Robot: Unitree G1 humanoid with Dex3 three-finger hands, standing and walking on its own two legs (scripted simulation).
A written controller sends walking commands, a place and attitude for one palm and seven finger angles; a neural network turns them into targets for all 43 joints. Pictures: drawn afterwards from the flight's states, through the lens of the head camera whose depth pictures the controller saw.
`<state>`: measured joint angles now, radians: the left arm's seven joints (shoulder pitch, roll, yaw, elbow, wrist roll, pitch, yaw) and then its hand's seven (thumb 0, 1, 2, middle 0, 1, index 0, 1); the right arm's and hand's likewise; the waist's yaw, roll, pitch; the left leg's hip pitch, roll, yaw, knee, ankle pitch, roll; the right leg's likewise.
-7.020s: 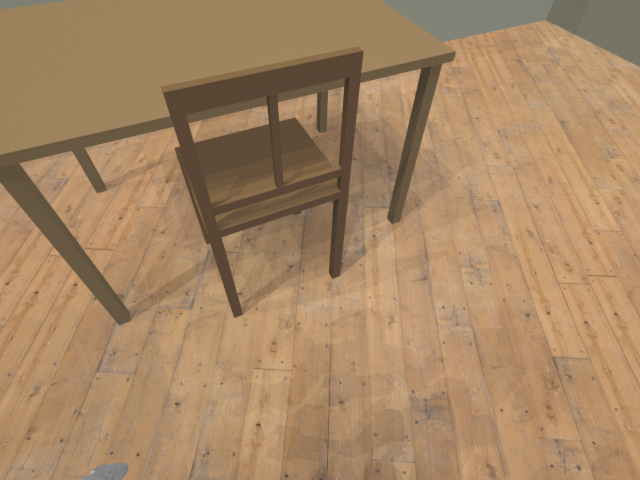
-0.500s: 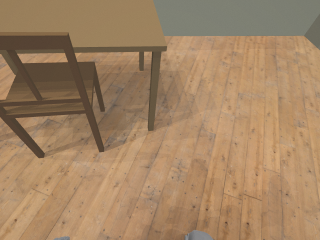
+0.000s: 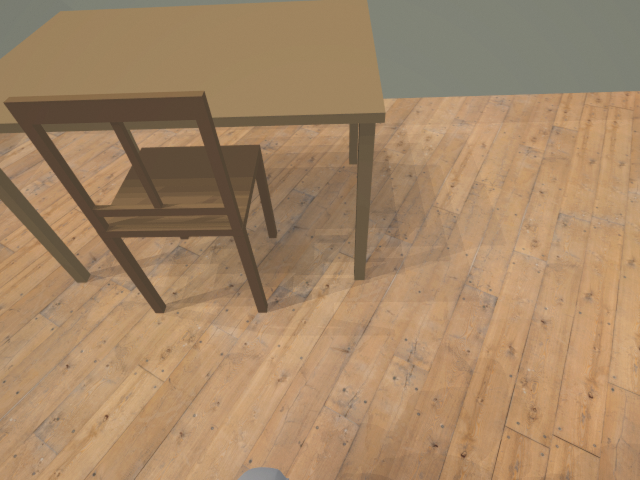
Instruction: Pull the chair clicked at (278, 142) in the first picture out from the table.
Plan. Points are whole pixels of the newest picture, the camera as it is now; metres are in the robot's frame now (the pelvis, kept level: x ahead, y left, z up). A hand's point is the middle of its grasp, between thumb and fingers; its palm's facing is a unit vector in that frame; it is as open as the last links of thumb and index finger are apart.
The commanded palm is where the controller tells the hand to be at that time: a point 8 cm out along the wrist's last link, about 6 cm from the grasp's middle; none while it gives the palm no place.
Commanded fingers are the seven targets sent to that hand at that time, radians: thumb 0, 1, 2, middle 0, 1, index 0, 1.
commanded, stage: take the last steps up to it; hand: left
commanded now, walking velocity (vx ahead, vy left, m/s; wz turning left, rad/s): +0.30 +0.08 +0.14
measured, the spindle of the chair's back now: (139, 167) +0.79 +0.48 -0.10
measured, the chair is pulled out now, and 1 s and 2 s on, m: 0.00 0.00 0.00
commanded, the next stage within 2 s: come to a stop and stand still in 0.92 s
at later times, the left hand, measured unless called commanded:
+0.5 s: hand out of the picture +0.08 +0.27 -0.18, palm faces +0.11 -0.98 -0.18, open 7.4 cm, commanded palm none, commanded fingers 0.00 0.90 0.90 -0.20 -0.30 -0.20 -0.30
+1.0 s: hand (196, 372) +0.31 +0.24 -0.17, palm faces +0.09 -0.97 -0.21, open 7.2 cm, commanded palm none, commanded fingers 0.00 0.90 0.90 -0.20 -0.30 -0.20 -0.30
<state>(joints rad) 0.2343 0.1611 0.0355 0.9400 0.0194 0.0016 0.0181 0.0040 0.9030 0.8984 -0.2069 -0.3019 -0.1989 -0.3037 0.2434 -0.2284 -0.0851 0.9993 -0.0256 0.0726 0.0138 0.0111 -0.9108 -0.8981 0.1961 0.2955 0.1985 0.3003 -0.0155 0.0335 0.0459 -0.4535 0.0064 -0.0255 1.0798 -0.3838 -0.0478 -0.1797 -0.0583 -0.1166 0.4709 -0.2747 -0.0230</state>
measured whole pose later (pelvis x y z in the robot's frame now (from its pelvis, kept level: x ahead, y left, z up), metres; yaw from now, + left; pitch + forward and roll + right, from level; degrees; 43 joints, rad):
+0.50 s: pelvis +0.09 +0.08 +0.00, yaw +3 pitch -1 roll +0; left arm 0.30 0.20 0.06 1.07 0.02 0.02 -0.02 0.01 0.91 0.90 -0.20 -0.30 -0.19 -0.30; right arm 0.34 -0.16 -0.03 1.06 -0.02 -0.05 -0.02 0.00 -0.94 -0.90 0.20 0.30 0.20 0.30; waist 0.02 -0.03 0.03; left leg -0.01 -0.02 0.11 0.32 -0.29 0.04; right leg -0.55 -0.11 -0.08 1.00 -0.25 0.04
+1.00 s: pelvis +0.27 +0.05 +0.00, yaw +3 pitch -1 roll +0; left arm 0.24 0.17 0.05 1.05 0.02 -0.05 0.01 -0.01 0.94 0.90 -0.21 -0.30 -0.20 -0.30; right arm 0.26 -0.16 -0.06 1.06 -0.03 -0.01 -0.01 0.01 -0.93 -0.90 0.20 0.30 0.20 0.30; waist -0.02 0.02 0.03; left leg -0.49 0.11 0.05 0.86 -0.27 -0.02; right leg -0.19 0.01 -0.16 0.39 -0.19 -0.07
